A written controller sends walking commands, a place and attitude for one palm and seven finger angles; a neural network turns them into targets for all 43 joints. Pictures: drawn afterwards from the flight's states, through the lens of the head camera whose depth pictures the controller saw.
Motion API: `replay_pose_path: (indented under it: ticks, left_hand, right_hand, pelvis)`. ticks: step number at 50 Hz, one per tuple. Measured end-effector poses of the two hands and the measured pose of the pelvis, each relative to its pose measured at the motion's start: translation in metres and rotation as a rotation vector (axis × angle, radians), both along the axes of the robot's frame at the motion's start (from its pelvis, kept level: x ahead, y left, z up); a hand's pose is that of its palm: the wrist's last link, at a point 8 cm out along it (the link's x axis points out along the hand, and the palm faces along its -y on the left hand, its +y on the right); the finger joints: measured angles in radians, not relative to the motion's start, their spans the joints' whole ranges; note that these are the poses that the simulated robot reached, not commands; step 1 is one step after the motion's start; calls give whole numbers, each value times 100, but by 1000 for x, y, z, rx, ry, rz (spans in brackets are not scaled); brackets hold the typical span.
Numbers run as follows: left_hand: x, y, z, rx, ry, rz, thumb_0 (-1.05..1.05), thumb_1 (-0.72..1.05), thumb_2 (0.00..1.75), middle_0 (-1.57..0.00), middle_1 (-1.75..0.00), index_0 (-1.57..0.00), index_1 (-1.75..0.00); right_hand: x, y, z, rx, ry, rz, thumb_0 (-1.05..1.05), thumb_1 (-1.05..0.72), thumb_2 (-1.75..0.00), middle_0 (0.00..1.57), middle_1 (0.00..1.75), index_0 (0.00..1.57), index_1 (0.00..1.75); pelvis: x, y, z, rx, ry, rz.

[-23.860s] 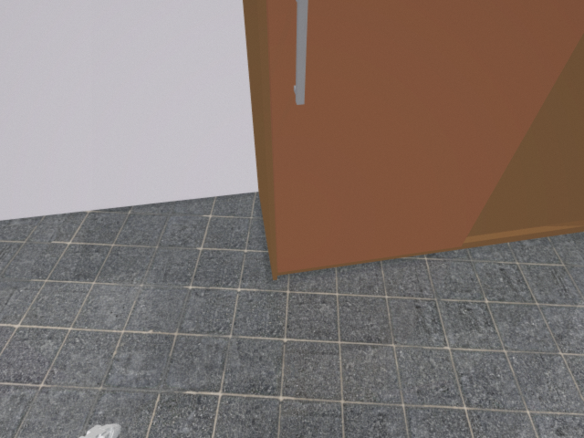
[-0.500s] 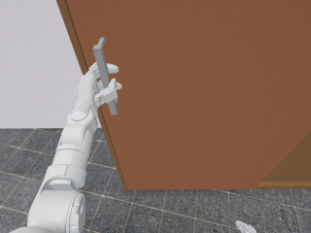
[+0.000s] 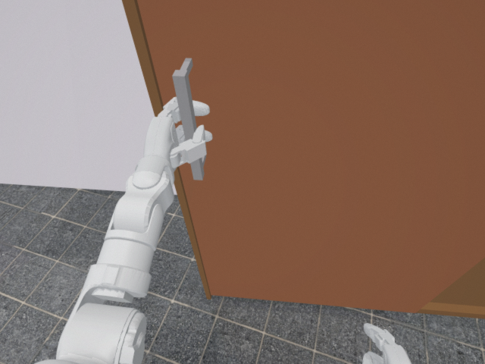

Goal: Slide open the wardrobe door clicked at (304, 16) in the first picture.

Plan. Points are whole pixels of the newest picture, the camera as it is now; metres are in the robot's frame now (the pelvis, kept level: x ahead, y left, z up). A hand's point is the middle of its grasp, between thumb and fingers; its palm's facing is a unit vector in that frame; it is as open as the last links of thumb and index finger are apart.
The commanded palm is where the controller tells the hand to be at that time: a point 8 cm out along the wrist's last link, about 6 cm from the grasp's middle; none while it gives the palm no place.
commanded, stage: tug the door sideways, standing still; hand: left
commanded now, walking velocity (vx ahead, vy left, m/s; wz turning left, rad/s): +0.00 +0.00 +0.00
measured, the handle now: (193, 125) +0.47 +0.12 +0.16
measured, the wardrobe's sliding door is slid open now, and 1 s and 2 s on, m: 0.00 0.00 0.11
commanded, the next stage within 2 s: step sideways, sliding the door along in 0.36 s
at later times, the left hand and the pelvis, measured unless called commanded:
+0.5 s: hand (202, 146) +0.41 +0.10 +0.17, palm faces +0.02 -1.00 -0.05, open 5.7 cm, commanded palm +0.39 +0.13 +0.17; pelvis -0.03 +0.01 -0.01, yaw +2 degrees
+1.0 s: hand (210, 145) +0.42 +0.09 +0.16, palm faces +0.25 -0.96 -0.09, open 6.1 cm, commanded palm +0.39 +0.06 +0.17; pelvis +0.00 -0.10 -0.02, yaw +8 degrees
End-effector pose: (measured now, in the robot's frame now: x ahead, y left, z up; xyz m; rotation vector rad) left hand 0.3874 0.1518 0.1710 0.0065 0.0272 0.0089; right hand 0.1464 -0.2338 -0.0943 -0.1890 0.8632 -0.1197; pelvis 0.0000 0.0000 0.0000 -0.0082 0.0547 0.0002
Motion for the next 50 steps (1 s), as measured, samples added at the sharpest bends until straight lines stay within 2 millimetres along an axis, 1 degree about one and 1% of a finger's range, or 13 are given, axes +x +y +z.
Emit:
replay_pose_path:
  ticks: [5,15,20,25,28,33,37,41,43,46,50]
  left_hand:
    - [-1,-2,0,11,-3,18,2,77,85,-34,-137,-33,-139]
    - [-2,-4,0,30,-13,27,1,80,84,-32,-138,-28,-140]
    - [-2,-4,-1,39,-19,24,1,80,83,-32,-138,-26,-140]
    - [-1,-2,-1,46,-29,9,1,79,83,-33,-137,-27,-140]
    - [1,1,-3,96,-77,-9,0,76,83,-36,-138,-29,-140]
    - [2,1,-5,112,-117,8,-1,74,84,-41,-139,-30,-140]
    - [2,-2,-5,104,-116,41,-1,74,85,-43,-139,-30,-140]
    - [1,-6,-7,96,-135,94,0,76,86,-44,-140,-28,-140]
    - [1,-10,-9,98,-152,129,0,77,87,-44,-140,-25,-140]
    - [0,-15,-11,111,-180,192,0,79,88,-44,-140,-20,-140]
    - [-1,-20,-12,110,-187,233,0,80,88,-42,-140,-16,-140]
  right_hand:
    - [-10,8,-5,17,15,18,1,-91,-90,20,30,20,30]
    - [-50,15,-20,28,96,26,1,-91,-90,20,30,20,30]
    - [-65,15,-24,22,124,27,1,-91,-90,20,30,20,30]
    - [-71,15,-25,11,125,24,1,-91,-90,20,30,20,30]
    - [-71,11,-24,-5,105,-22,1,-91,-90,20,30,20,30]
    - [-68,3,-26,-11,94,-61,1,-91,-90,20,30,20,30]
    - [-64,-4,-28,8,147,-21,1,-91,-90,20,30,20,30]
    - [-49,-17,-31,24,163,32,1,-91,-90,20,30,20,30]
    - [-36,-28,-34,32,148,56,1,-91,-90,20,30,20,30]
    - [-10,-47,-41,37,118,86,1,-91,-90,20,30,21,30]
    - [29,-70,-37,-14,97,122,1,-91,-90,20,30,20,30]
  pelvis:
    - [-8,1,-1,1,-1,11]
    - [-21,4,-3,-2,-3,26]
    - [-25,8,-4,-3,1,30]
    - [-28,10,-5,-2,3,27]
    - [-29,10,-6,4,-3,2]
    - [-27,1,-7,2,-22,1]
    - [-23,-17,-2,-21,-39,21]
    - [-18,-42,-4,-31,-64,28]
    - [-13,-58,-9,-28,-76,34]
    - [-6,-81,-19,-33,-83,61]
    - [1,-96,-17,-21,-70,134]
